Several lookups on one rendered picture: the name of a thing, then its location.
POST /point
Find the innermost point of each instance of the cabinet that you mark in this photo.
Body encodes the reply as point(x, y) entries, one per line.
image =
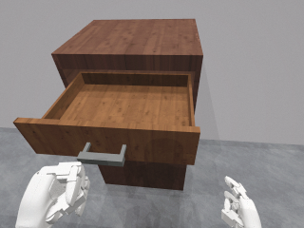
point(165, 46)

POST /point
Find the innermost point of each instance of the handle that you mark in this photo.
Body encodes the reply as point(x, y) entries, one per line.
point(108, 159)

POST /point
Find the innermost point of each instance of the robot left hand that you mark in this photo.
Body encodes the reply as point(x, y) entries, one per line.
point(65, 183)

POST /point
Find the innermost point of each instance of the robot right hand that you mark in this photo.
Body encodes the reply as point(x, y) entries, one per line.
point(244, 213)

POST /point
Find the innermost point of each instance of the drawer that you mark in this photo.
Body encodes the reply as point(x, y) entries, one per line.
point(151, 113)

